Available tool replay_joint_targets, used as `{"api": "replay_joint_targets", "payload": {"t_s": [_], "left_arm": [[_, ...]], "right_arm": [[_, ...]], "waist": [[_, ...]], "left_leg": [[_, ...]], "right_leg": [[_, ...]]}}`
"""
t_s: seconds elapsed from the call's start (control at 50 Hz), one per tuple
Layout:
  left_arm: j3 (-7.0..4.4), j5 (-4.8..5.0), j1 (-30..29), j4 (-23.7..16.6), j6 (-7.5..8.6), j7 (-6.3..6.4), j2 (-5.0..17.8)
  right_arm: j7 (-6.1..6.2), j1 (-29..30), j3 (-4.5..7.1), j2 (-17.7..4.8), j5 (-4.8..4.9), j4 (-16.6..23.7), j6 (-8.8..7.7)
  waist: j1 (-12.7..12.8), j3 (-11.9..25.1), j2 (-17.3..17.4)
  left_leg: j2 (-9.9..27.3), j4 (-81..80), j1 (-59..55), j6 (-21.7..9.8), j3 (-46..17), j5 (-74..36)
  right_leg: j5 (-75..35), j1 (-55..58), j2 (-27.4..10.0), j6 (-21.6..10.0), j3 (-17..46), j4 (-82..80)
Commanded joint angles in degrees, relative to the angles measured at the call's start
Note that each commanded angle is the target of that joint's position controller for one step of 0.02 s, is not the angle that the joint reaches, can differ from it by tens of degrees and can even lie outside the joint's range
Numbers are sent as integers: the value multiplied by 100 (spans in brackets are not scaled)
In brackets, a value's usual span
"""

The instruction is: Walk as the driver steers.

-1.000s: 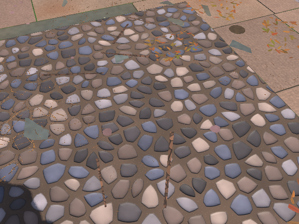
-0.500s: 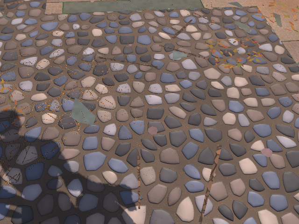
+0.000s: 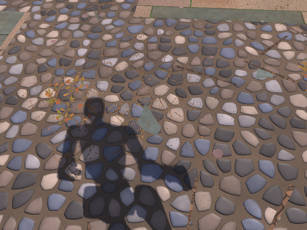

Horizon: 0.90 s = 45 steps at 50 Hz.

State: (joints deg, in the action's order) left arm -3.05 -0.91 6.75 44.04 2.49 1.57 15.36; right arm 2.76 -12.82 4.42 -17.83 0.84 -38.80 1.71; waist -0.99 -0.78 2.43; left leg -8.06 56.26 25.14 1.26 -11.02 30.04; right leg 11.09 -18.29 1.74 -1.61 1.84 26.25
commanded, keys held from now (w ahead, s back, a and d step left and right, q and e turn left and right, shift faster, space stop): q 0.16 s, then no key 0.46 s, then w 0.38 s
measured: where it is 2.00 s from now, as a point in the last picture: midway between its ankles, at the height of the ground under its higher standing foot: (115, 191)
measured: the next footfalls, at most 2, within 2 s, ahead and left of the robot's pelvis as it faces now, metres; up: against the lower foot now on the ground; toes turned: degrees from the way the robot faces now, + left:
left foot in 0.36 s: +0.02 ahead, +0.16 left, +0.00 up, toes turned +10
right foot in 0.74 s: +0.03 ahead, -0.06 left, +0.00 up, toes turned +10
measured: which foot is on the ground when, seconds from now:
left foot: up 0.00-0.34, down 0.36-0.78, up 0.80-1.00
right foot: down 0.00-0.36, up 0.38-0.72, down 0.74-1.00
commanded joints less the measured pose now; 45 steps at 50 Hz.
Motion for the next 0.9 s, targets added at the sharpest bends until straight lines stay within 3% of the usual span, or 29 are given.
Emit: {"api": "replay_joint_targets", "payload": {"t_s": [0.02, 0.06, 0.1, 0.16, 0.2, 0.26, 0.32, 0.34, 0.36, 0.38, 0.4, 0.42, 0.44, 0.46, 0.5, 0.56, 0.62, 0.66, 0.7, 0.72, 0.76, 0.78, 0.8, 0.82, 0.84, 0.86, 0.9], "left_arm": [[-120, 48, -231, -533, -3, 33, 585], [-122, 9, -145, -515, -68, 75, 665], [-148, -13, 115, -473, -122, 126, 735], [-218, 7, 240, -466, -175, 146, 921], [-248, 43, 178, -479, -186, 100, 1027], [-267, 135, 159, -461, -177, 1, 1117], [-231, 284, 62, -404, -188, -26, 1091], [-166, 294, 326, -280, -187, -35, 898], [-43, 116, 567, -253, -160, -80, 547], [93, -111, 549, -489, -119, -145, 207], [-63, -6, 70, -548, -146, -73, 661], [-140, 132, 79, -503, -199, -49, 842], [-168, 142, 248, -368, -260, -19, 813], [-198, 88, 379, -246, -319, 18, 833], [-194, 69, 605, -149, -351, 28, 722], [-101, 103, 469, -174, -335, 12, 467], [-56, 101, 275, -258, -330, -1, 443], [-41, 128, 378, -218, -304, -27, 466], [-57, 142, 506, -155, -220, -51, 533], [-55, 142, 613, -111, -159, -56, 523], [-54, 165, 1237, 67, -7, -57, 536], [-175, 164, 1632, 256, 72, -81, 903], [-252, 162, 1864, 272, 158, -120, 1154], [-249, 73, 1825, 227, 212, -107, 1116], [-202, 58, 1710, 160, 275, -91, 956], [-179, 124, 1612, 119, 310, -94, 857], [-144, 172, 1521, 78, 281, -109, 750]], "right_arm": [[14, -523, 256, -713, -3, 175, 77], [-45, -368, 161, -418, 57, 325, 108], [-60, -12, 95, -286, 69, 556, 90], [-117, 183, 46, -240, 15, 767, 63], [-162, 220, -8, -159, -26, 834, 53], [-216, 164, -9, -218, -27, 865, 72], [-267, -189, 16, -195, -24, 742, 61], [-263, -314, 52, -294, -41, 675, 49], [-210, -439, 121, -593, -70, 718, 46], [-161, -203, 170, -1067, -158, 927, 41], [-212, -359, 91, -735, -280, 865, -81], [-260, -117, 24, -584, -296, 811, -188], [-282, 192, 15, -528, -229, 788, -257], [-291, 397, -21, -438, -167, 794, -308], [-272, 538, -94, -271, -167, 728, -348], [-245, 501, -125, -152, -175, 606, -343], [-234, 364, -96, -258, -174, 457, -294], [-233, 248, -83, -320, -114, 335, -270], [-210, 187, -4, -599, 1, 247, -230], [-198, 166, -14, -578, 8, 216, -240], [-215, 496, -117, -223, -30, 299, -341], [-230, 829, -163, 41, -16, 517, -435], [-250, 1010, -155, 31, 27, 633, -561], [-264, 1241, -57, -274, 112, 734, -639], [-294, 1070, -7, -338, 143, 659, -676], [-332, 902, -15, -281, 116, 589, -682], [-405, 978, -29, -190, 36, 568, -696]], "waist": [[-85, 514, -734], [-4, 374, -937], [205, 381, -1079], [301, 528, -1073], [301, 562, -1090], [281, 564, -1201], [17, 562, -1152], [-9, 578, -982], [77, 856, -173], [281, 766, 1420], [-158, 785, 960], [-9, 526, 738], [129, 408, 641], [184, 351, 625], [325, 403, 557], [212, 436, 533], [43, 422, 544], [7, 419, 529], [57, 73, 531], [118, -44, 465], [429, -78, 167], [517, -175, -804], [616, -308, -1586], [718, -658, -1641], [562, -676, -1205], [459, -579, -940], [466, -464, -751]], "left_leg": [[528, 1595, 1050, 395, 185, -345], [612, 1395, 939, 480, 585, -723], [747, 952, 1105, 532, 737, -826], [997, 298, 960, 518, 817, -801], [1039, -278, 428, 412, 956, -736], [938, -1087, -158, 211, 1159, -737], [751, -2846, -1051, -166, 1342, -1723], [657, -3521, -1651, -312, 1325, -2280], [1449, -3589, -2617, -513, 330, -3484], [2798, -3526, -2749, -1355, -1140, -4867], [3000, -3720, -1997, -1951, -1255, -4308], [2663, -3807, -1722, -1812, -856, -3837], [2332, -3819, -1606, -1547, -511, -3499], [2185, -3818, -1525, -1401, -306, -3591], [1987, -3788, -1310, -1362, 44, -4183], [1866, -3693, -1523, -1353, 189, -4082], [1974, -3602, -1638, -1479, -73, -3760], [1932, -3882, -1547, -1484, -340, -1704], [1898, -4150, -1126, -1403, -651, 324], [1858, -4166, -897, -1324, -740, 774], [1586, -3502, -125, -1052, -521, 571], [836, -2522, 531, -666, 589, 213], [435, -1249, 1213, -413, 1269, -240], [669, -402, 2026, -398, 988, 246], [891, 191, 2350, -428, 745, 167], [1027, 368, 2654, -451, 699, -225], [1226, 25, 2591, -407, 835, -955]], "right_leg": [[-2148, 1190, -1678, -1029, 1261, -645], [-2086, 959, -1396, -1055, 662, -829], [-2143, 1264, -1505, -1196, 535, -902], [-2245, 1518, -1791, -1317, 422, -892], [-2174, 1247, -1794, -1322, 256, -883], [-2054, 1080, -1850, -1300, 224, -776], [-1802, 921, -1770, -1007, 166, -274], [-1403, 624, -1554, -682, 4, 26], [-179, -114, -1142, -137, -407, 871], [2315, -1310, -502, 374, -793, 1977], [2644, -1294, -571, 465, -163, 2825], [2358, -1268, -609, 450, -18, 3207], [1996, -1264, -626, 464, 31, 3275], [1664, -1201, -634, 514, 64, 3323], [1175, -784, -571, 606, 42, 3351], [1034, -504, -582, 634, -8, 2384], [1301, -209, -507, 600, -80, 1538], [1120, 53, -386, 492, -248, 937], [886, 313, -150, 236, -560, 407], [980, 527, -141, 62, -532, 238], [1122, 1320, -598, -426, 96, -80], [2106, 1450, -1051, -794, 893, -511], [2584, 1767, -1890, -1262, 2365, -1387], [2172, 1892, -2468, -1590, 3171, -1743], [1859, 2081, -2432, -1584, 3030, -1686], [1634, 2398, -2280, -1458, 2716, -1640], [807, 2491, -1929, -1171, 1868, -1753]]}}
Over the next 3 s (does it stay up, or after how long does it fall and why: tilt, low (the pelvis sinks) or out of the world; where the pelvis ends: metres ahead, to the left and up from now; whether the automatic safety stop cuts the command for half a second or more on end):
stays up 1.05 -0.01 0.01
